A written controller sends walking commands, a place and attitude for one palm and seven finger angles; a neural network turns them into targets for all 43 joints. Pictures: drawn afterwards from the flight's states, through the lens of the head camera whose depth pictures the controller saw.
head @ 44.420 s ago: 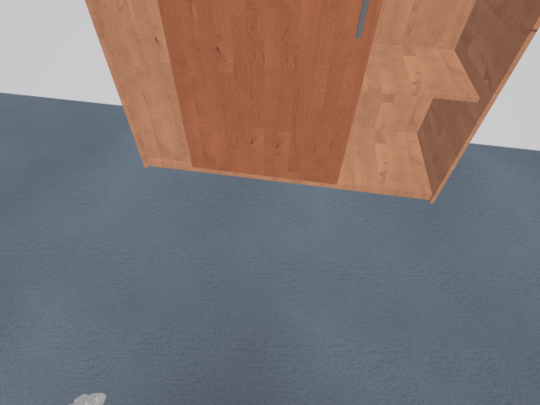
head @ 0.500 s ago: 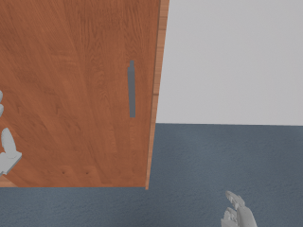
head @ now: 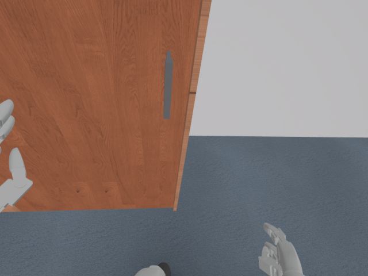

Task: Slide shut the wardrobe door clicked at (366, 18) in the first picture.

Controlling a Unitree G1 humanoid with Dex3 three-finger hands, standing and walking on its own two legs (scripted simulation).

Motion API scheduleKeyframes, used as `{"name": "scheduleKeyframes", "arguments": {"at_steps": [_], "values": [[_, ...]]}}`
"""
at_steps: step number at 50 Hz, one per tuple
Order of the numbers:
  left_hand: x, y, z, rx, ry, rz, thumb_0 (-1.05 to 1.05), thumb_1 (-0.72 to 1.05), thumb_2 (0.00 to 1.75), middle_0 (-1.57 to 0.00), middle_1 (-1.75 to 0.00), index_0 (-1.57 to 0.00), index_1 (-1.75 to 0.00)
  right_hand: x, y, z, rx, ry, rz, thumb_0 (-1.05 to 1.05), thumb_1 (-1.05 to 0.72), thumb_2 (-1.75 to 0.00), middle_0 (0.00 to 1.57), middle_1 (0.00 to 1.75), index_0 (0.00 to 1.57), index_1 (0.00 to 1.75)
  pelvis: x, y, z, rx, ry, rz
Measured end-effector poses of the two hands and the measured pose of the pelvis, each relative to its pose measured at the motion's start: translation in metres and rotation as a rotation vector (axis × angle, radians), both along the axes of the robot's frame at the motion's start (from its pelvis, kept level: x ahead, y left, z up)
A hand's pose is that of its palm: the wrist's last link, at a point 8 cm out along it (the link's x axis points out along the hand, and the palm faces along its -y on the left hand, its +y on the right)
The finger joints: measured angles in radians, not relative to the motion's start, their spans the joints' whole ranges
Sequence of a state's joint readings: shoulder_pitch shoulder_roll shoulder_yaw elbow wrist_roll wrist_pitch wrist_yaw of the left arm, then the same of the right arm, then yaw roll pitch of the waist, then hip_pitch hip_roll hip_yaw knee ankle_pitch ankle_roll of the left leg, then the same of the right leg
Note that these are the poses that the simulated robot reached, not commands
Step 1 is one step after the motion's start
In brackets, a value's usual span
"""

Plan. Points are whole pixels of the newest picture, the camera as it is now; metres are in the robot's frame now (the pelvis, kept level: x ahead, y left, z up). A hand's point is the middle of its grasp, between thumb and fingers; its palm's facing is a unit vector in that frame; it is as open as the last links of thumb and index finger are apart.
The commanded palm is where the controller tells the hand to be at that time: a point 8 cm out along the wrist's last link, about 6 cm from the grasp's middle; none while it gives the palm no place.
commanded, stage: step back with the hand held close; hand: left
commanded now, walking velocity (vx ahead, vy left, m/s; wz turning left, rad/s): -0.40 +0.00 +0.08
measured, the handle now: (167, 87) +0.52 +0.11 +0.12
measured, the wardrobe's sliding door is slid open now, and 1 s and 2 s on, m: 0.00 0.00 0.00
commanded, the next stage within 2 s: stop stepping back and stand still in 0.14 s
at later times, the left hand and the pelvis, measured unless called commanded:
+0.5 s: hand out of the picture +0.08 +0.31 +0.17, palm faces +0.50 -0.82 -0.29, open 7.4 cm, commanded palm +0.03 +0.34 +0.18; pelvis -0.11 +0.04 -0.01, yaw +0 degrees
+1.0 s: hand out of the picture +0.04 +0.35 +0.17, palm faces +0.55 -0.79 -0.28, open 7.4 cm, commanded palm -0.03 +0.38 +0.18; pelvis -0.16 +0.08 -0.02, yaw +3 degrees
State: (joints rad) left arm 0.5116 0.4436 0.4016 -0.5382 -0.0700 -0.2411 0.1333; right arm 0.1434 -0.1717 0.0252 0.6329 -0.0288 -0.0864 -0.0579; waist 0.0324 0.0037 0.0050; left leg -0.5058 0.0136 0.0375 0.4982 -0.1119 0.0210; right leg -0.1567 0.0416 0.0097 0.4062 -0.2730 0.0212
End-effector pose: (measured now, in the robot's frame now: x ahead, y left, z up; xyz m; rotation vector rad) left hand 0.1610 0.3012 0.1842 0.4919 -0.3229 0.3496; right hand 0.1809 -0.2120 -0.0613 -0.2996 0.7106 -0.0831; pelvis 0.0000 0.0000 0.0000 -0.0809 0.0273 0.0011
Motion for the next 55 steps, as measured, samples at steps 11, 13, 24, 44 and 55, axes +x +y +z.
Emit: {"name": "scheduleKeyframes", "arguments": {"at_steps": [11, 13, 24, 44, 55], "values": [[-0.037, 0.021, 0.008, 0.010, -0.060, -0.018, 0.01, 0.89, 0.90, -0.22, -0.30, -0.22, -0.30, -0.067, -0.007, 0.017, -0.062, -0.016, -0.079, 0.01, -0.90, -0.90, 0.21, 0.30, 0.20, 0.30, -0.047, 0.013, 0.004, -0.016, -0.017, 0.002], [-0.053, 0.022, 0.009, 0.005, -0.040, -0.013, 0.01, 0.89, 0.90, -0.21, -0.30, -0.21, -0.30, -0.081, -0.006, 0.019, -0.054, -0.019, -0.075, 0.01, -0.90, -0.90, 0.20, 0.30, 0.20, 0.30, -0.057, 0.014, 0.007, -0.024, -0.008, 0.002], [-0.126, 0.043, -0.002, -0.057, -0.086, 0.059, 0.01, 0.89, 0.90, -0.22, -0.30, -0.22, -0.30, -0.157, 0.004, 0.002, -0.070, 0.036, -0.104, 0.01, -0.90, -0.90, 0.21, 0.30, 0.20, 0.30, -0.107, 0.032, -0.003, 0.027, -0.054, -0.015], [-0.188, 0.077, 0.008, 0.006, -0.053, 0.149, 0.01, 0.89, 0.90, -0.22, -0.30, -0.22, -0.30, -0.206, 0.041, -0.016, -0.007, 0.093, -0.051, 0.01, -0.90, -0.90, 0.21, 0.30, 0.20, 0.30, -0.157, 0.057, 0.000, 0.056, -0.047, 0.028], [-0.162, 0.074, 0.006, 0.010, -0.066, 0.072, 0.01, 0.89, 0.90, -0.21, -0.30, -0.21, -0.30, -0.183, 0.064, -0.006, 0.039, -0.052, -0.067, 0.01, -0.91, -0.90, 0.20, 0.30, 0.20, 0.30, -0.156, 0.070, -0.007, 0.089, -0.072, 0.048]]}}
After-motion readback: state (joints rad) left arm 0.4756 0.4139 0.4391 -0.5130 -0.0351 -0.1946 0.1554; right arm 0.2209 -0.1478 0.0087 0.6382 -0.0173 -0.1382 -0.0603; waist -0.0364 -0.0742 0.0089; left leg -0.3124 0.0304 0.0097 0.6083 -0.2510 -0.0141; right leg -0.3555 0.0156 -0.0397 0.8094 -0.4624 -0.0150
